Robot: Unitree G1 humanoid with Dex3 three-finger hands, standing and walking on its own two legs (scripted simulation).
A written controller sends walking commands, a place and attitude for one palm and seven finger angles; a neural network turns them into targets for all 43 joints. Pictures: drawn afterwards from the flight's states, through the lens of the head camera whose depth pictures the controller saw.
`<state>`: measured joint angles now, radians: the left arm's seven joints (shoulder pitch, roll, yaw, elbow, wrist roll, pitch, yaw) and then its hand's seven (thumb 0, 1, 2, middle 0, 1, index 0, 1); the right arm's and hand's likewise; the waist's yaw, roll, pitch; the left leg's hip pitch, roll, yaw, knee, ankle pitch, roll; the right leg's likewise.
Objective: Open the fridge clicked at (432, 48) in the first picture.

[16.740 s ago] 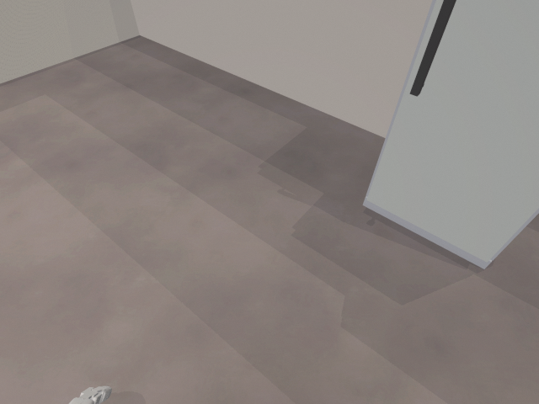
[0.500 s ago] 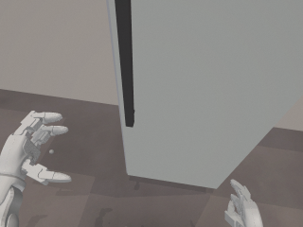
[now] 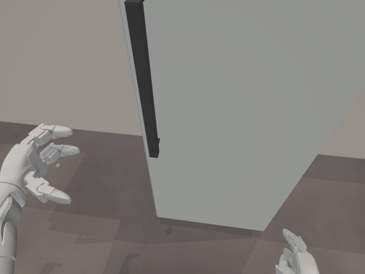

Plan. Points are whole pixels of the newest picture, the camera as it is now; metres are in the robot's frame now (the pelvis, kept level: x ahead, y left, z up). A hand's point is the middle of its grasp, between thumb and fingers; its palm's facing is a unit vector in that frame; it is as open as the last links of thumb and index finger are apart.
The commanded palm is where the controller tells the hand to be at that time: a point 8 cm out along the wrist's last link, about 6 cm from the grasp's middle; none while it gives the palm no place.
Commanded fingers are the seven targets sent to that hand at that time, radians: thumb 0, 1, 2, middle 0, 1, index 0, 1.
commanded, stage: raise the hand to about handle height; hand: left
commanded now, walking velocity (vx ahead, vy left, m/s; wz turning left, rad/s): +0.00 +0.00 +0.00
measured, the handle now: (149, 93) +0.50 +0.13 +0.15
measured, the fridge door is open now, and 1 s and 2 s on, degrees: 0 0 0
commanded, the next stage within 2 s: move the hooked fingers beside the handle in 0.36 s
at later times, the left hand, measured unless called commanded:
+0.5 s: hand (75, 160) +0.29 +0.25 +0.13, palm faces +0.04 -1.00 -0.05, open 14.0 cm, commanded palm +0.26 +0.30 +0.14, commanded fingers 0.00 -0.50 0.30 -0.30 -1.20 -0.30 -1.20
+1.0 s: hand (92, 144) +0.33 +0.23 +0.13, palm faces +0.01 -1.00 -0.02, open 14.0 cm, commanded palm +0.31 +0.28 +0.13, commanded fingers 0.00 -0.50 0.30 -0.30 -1.20 -0.30 -1.20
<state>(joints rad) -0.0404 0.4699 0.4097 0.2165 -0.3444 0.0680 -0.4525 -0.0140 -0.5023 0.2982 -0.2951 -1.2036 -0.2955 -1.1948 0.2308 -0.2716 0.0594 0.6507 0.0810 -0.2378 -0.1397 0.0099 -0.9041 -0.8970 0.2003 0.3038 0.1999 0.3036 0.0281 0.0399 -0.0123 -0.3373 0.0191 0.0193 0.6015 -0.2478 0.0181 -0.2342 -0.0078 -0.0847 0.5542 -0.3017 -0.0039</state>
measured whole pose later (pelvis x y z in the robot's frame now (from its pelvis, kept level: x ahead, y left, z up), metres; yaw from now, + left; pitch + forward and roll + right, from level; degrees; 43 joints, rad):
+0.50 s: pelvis +0.01 -0.02 +0.00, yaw -1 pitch -1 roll -1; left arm -0.02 0.42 0.43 0.20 -0.35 0.02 -0.43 -0.02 -0.50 0.30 -0.30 -1.20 -0.30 -1.20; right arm 0.22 -0.27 0.04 0.66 0.08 -0.25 -0.14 0.01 -0.91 -0.90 0.20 0.30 0.20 0.30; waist 0.03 0.04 -0.03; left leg -0.33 0.04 0.03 0.61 -0.27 -0.01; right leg -0.24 0.01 -0.07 0.59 -0.34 -0.03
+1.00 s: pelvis +0.02 -0.01 +0.00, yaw -1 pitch +0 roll -1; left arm -0.16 0.38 0.35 0.28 -0.29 0.05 -0.35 -0.02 -0.50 0.30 -0.30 -1.20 -0.30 -1.20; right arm 0.24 -0.26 0.04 0.66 0.07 -0.22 -0.14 0.01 -0.91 -0.90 0.20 0.30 0.20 0.30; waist 0.01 0.03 -0.03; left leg -0.33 0.02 0.04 0.60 -0.27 0.01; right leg -0.25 0.00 -0.06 0.57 -0.33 -0.01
